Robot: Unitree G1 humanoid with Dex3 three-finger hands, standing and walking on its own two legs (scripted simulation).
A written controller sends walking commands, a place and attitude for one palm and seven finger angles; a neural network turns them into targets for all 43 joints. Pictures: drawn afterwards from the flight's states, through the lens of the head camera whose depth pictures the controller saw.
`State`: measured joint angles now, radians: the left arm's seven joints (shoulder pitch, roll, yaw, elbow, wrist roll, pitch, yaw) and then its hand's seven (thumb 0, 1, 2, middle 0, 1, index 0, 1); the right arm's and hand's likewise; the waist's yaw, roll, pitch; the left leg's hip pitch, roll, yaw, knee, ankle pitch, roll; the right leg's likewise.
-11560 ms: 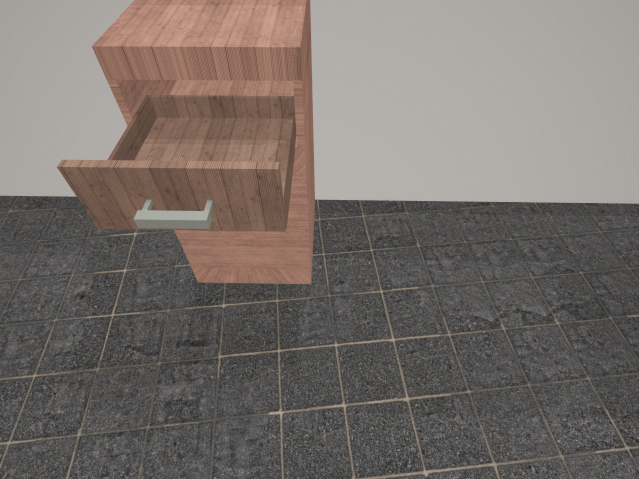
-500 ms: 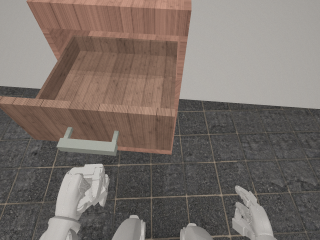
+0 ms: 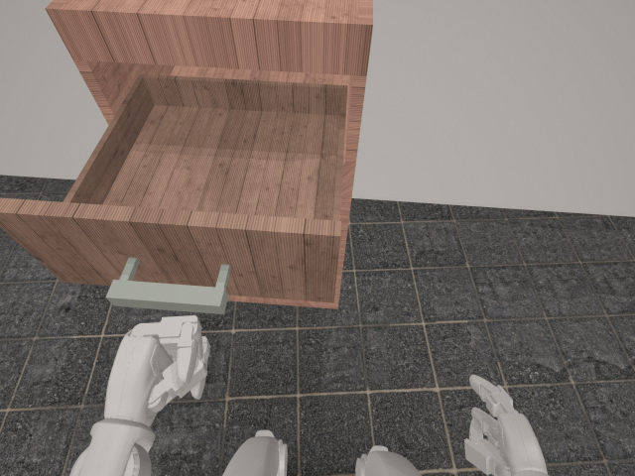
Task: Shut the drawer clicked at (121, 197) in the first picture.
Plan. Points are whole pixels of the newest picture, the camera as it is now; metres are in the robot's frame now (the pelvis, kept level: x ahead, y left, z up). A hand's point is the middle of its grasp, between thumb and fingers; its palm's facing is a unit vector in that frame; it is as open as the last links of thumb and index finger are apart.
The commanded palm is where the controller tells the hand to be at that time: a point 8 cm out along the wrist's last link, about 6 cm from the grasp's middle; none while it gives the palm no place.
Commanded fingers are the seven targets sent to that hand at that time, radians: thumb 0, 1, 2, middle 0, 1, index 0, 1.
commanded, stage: push the drawer shut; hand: left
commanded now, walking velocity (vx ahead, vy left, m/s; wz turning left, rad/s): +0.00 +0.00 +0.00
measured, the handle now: (173, 282) +0.34 +0.19 +0.05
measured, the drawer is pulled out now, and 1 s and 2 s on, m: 0.28 0.22 0.08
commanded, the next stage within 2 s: none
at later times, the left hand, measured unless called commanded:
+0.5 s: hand (205, 345) +0.26 +0.14 +0.05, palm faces -0.09 -0.99 -0.05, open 2.8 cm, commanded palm +0.27 +0.19 +0.05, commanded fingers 0.00 0.90 0.90 -1.40 -1.60 -1.40 -1.60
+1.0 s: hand (214, 292) +0.32 +0.14 +0.05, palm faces -0.10 -0.99 -0.05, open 2.9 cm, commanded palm +0.33 +0.19 +0.05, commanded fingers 0.00 0.90 0.90 -1.40 -1.60 -1.40 -1.60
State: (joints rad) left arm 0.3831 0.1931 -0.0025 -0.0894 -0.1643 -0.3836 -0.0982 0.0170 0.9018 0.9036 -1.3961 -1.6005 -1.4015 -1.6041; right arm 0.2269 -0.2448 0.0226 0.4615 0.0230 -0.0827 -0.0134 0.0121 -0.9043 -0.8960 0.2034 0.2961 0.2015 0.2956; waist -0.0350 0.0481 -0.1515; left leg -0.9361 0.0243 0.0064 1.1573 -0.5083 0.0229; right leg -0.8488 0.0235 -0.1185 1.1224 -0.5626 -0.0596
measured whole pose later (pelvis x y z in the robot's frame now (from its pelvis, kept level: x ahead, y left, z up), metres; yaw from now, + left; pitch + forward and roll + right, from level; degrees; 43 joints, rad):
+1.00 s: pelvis -0.03 +0.01 +0.00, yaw +0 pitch +15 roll -3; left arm -0.21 0.22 0.03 0.43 -0.16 -0.38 -0.09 -0.03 0.74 0.93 -1.40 -1.60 -1.40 -1.60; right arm 0.23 -0.26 0.04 0.60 0.03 -0.08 -0.02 0.01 -0.90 -0.90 0.20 0.30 0.20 0.30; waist -0.06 0.04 -0.11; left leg -0.95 0.01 0.01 1.12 -0.44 0.04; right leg -0.87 0.01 -0.12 1.09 -0.49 -0.05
